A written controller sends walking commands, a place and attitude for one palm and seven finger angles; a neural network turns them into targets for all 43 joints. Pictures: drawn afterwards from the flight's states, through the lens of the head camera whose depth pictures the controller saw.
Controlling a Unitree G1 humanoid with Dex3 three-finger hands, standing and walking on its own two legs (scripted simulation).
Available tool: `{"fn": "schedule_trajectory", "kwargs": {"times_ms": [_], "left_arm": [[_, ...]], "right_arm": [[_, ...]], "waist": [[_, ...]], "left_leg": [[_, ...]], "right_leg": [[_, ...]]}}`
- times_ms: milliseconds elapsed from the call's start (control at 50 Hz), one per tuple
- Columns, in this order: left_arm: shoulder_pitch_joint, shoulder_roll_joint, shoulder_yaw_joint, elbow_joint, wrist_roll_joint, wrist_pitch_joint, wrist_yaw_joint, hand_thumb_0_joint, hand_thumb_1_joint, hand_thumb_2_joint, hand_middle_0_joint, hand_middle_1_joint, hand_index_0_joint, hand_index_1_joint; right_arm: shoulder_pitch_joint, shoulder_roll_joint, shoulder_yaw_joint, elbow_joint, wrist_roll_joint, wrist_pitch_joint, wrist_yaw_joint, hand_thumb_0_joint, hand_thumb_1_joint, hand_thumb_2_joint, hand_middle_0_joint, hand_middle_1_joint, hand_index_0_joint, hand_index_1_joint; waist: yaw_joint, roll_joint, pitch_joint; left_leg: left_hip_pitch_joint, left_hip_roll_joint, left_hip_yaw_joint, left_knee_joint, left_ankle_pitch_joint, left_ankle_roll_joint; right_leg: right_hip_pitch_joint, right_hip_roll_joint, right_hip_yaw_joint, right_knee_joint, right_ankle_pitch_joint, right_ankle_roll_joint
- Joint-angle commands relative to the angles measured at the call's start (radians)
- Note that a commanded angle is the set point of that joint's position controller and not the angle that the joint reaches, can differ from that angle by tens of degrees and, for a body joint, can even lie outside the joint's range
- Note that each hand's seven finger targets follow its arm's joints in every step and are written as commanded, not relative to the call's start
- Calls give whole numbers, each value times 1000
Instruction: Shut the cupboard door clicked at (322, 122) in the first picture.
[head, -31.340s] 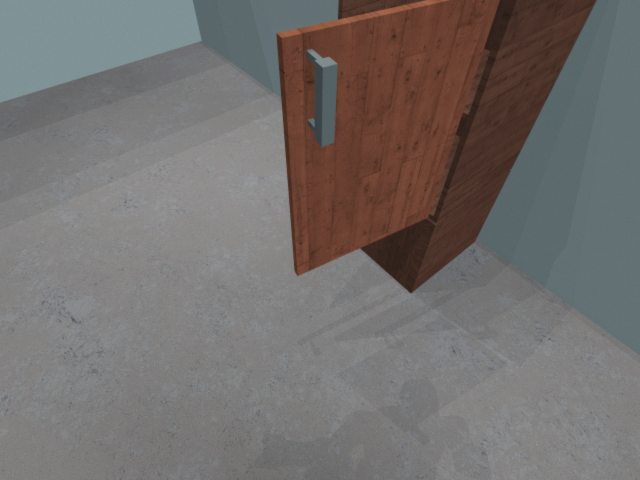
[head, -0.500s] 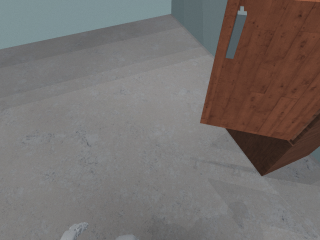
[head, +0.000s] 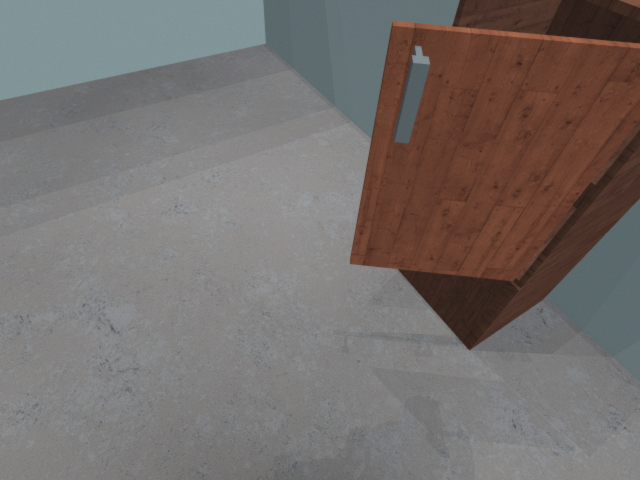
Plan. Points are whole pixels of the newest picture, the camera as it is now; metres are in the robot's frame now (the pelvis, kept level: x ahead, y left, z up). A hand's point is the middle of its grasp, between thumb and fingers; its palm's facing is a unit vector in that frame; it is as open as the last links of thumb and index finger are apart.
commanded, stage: take the last steps up to it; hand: left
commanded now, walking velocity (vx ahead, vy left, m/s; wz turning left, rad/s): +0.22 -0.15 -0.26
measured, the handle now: (409, 95) +0.64 -0.11 +0.15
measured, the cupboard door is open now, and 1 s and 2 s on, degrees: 53 53 53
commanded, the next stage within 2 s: come to a stop and stand still in 0.48 s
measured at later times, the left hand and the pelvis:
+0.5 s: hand out of the picture +0.13 +0.13 -0.20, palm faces -0.09 -0.99 -0.11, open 7.4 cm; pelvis +0.11 -0.04 -0.02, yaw -7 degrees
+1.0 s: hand (297, 375) +0.30 +0.05 -0.17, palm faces -0.13 -0.97 -0.22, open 7.4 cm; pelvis +0.18 -0.11 -0.01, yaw -7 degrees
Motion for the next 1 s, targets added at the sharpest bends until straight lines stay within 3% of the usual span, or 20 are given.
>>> {"fn": "schedule_trajectory", "kwargs": {"times_ms": [0,40,60,80,100,120,200,320,380,400,420,440,500,620,720,760,780,820,880,980], "left_arm": [[-30,41,16,-76,2,-33,-16,0,900,900,-200,-300,-200,-300],[50,64,25,-43,5,-43,-15,0,900,900,-200,-300,-200,-300],[140,111,40,-18,7,-53,-8,0,900,900,-200,-300,-200,-300],[208,207,56,8,12,-62,7,0,900,900,-200,-300,-200,-300],[245,226,57,9,0,-64,19,0,900,900,-200,-300,-200,-300],[206,195,52,9,4,-71,27,0,900,900,-200,-300,-200,-300],[59,114,20,-19,5,-89,33,0,900,900,-200,-300,-200,-300],[76,119,18,15,7,-91,28,0,900,900,-200,-300,-200,-300],[51,113,19,18,-9,-80,23,0,900,900,-200,-300,-200,-300],[103,62,14,17,-13,-78,21,0,900,900,-200,-300,-200,-300],[142,33,1,0,-15,-75,11,0,900,900,-200,-300,-200,-300],[74,91,3,-38,5,-69,10,0,900,900,-200,-300,-200,-300],[6,64,18,-36,16,-54,-4,0,900,900,-200,-300,-200,-300],[15,0,-4,-21,-1,-32,6,0,900,900,-200,-300,-200,-300],[88,57,1,1,1,-66,29,0,900,900,-200,-300,-200,-300],[113,191,19,10,11,-86,49,0,900,900,-200,-300,-200,-300],[126,228,17,9,7,-85,49,0,900,900,-200,-300,-200,-300],[74,201,23,14,5,-86,65,0,900,900,-200,-300,-200,-300],[17,181,29,-16,10,-66,78,0,900,900,-200,-300,-200,-300],[-30,172,33,-41,18,-56,76,0,900,900,-200,-300,-200,-300]], "right_arm": [[51,-253,-79,-18,2,-9,-8,0,-900,-900,200,300,200,300],[44,-231,-79,-9,9,-8,-1,0,-900,-900,200,300,200,300],[17,-203,-74,-19,15,-10,4,0,-900,-900,200,300,200,300],[-43,-118,-53,-63,25,-14,11,0,-900,-900,200,300,200,300],[-140,-155,-53,-95,20,-11,11,0,-900,-900,200,300,200,300],[-157,-162,-61,-86,24,-11,10,0,-900,-900,200,300,200,300],[-68,-120,-59,-34,11,-3,27,0,-900,-900,200,300,200,300],[-57,-108,-53,-39,18,-22,18,0,-900,-900,200,300,200,300],[105,-137,-53,24,13,-45,1,0,-900,-900,200,300,200,300],[205,-213,-68,51,0,-56,-10,0,-900,-900,200,300,200,300],[277,-310,-83,63,-11,-53,-19,0,-900,-900,200,300,200,300],[276,-331,-78,48,0,-42,-25,0,-900,-900,200,300,200,300],[95,-221,-58,6,2,-44,-26,0,-900,-900,200,300,200,300],[57,-187,-51,11,9,-31,-14,0,-900,-900,200,300,200,300],[45,-174,-67,19,25,0,3,0,-900,-900,200,300,200,300],[92,-73,-51,10,39,3,20,0,-900,-900,200,300,200,300],[88,-75,-52,1,42,19,16,0,-900,-900,200,300,200,300],[68,-91,-54,5,40,30,5,0,-900,-900,200,300,200,300],[15,-110,-57,4,43,31,11,0,-900,-900,200,300,200,300],[-6,-87,-55,-17,34,41,26,0,-900,-900,200,300,200,300]], "waist": [[-15,173,-12],[24,95,-19],[70,-31,-38],[104,-317,-14],[142,-261,16],[109,-238,54],[-1,-99,74],[-9,-100,28],[-78,-20,-54],[-99,148,-131],[-100,368,-173],[-115,218,-129],[-28,154,47],[2,198,-19],[42,136,-73],[44,-152,-130],[49,-149,-133],[48,-353,-155],[48,-223,-149],[25,-208,-104]], "left_leg": [[1,252,-187,-183,-17,131],[-121,190,-121,-71,-89,82],[-244,118,-28,83,-172,39],[-462,-41,97,349,-355,-18],[-529,-33,-19,542,-376,-8],[-553,-14,-69,629,-311,-4],[-390,14,-45,585,-128,-24],[-275,-13,-2,279,-88,-19],[31,-42,23,12,115,-16],[238,118,-217,-77,156,49],[377,407,-582,-172,188,182],[282,473,-677,-205,122,257],[5,346,-415,-274,39,173],[-12,198,-61,-179,493,130],[-31,101,-8,24,361,43],[-210,-52,48,209,-155,-31],[-159,-67,2,353,-337,-26],[-252,-57,-85,539,-377,-23],[-260,-68,-116,600,-305,-28],[-168,-87,-86,405,-217,-32]], "right_leg": [[42,3,-39,-186,80,-16],[243,32,-57,-385,199,-33],[378,-59,65,-505,107,-72],[461,-282,415,-633,7,-190],[381,-363,529,-672,-3,-286],[317,-337,544,-686,-32,-309],[133,-222,242,-641,169,-261],[198,-200,211,-567,406,-261],[147,-115,142,-340,482,-194],[2,-32,97,-112,336,-128],[-228,65,-2,186,-108,-69],[-267,19,95,341,-139,-71],[-270,-71,106,400,79,-33],[-74,-56,0,7,184,17],[178,-24,-50,-356,440,11],[331,-321,246,-389,935,-106],[247,-409,264,-428,1006,-172],[293,-407,321,-392,1190,-230],[266,-378,236,-376,1079,-222],[127,-334,205,-444,731,-191]]}}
